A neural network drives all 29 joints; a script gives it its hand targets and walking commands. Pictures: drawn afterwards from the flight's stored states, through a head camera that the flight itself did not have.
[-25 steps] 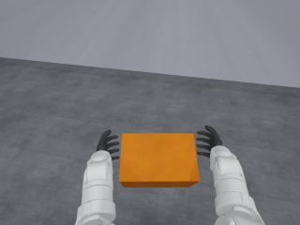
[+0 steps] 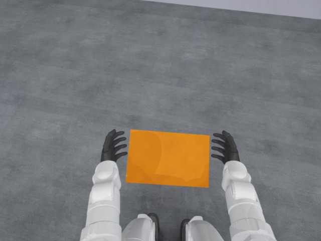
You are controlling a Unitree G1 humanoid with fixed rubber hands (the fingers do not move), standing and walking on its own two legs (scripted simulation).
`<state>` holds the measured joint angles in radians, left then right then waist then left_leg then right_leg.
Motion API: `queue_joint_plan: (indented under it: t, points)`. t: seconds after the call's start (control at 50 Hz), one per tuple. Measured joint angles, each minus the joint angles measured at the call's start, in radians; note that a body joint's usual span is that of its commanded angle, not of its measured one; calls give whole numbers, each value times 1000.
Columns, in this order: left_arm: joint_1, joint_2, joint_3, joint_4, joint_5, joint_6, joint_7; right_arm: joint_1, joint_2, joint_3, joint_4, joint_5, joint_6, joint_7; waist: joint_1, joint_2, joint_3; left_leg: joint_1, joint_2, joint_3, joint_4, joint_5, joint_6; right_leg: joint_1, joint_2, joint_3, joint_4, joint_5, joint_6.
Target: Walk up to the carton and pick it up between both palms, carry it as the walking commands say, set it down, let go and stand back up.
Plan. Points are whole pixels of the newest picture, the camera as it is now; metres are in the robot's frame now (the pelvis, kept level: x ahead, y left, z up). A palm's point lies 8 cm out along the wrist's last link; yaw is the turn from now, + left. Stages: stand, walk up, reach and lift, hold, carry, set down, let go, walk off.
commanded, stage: set down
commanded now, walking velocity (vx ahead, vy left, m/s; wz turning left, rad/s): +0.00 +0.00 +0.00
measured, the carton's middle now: (166, 158) +0.35 +0.02 -0.17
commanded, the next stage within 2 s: none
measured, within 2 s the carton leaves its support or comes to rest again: neither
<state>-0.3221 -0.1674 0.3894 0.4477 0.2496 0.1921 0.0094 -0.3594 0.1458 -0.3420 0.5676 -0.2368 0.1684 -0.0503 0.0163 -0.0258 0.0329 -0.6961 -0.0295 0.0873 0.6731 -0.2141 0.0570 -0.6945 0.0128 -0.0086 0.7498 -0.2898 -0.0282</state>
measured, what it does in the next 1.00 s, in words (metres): lowers itself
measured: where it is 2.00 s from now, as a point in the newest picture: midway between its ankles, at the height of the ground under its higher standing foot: outside the picture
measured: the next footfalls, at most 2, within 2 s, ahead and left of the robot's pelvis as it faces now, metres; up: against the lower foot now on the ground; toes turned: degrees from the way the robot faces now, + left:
none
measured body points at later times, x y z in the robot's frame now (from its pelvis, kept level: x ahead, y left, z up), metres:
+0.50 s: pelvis -0.03 +0.00 -0.07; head +0.14 +0.01 +0.34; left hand +0.35 +0.18 -0.14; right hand +0.37 -0.14 -0.14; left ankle +0.06 +0.09 -0.71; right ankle +0.04 -0.09 -0.71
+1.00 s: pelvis -0.04 +0.00 -0.16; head +0.18 +0.02 +0.23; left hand +0.37 +0.19 -0.23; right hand +0.40 -0.13 -0.24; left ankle +0.06 +0.09 -0.71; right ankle +0.04 -0.09 -0.71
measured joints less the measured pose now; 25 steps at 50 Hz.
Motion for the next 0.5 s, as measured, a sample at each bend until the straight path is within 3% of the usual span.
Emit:
queue_joint_plan:
  t: [0.18,0.5]
  points:
    - [-43,4,2,1,-53,-56,32,-94,-6,13,1,37,-14,-68,0,-3,-50,-254,3,0,169,-30,-1,-254,0,0,173,-35,-5]
    - [-208,14,50,4,-17,44,25,-230,-10,-59,4,14,54,-70,0,-31,-141,-555,3,0,389,-90,-1,-549,0,1,391,-99,-5]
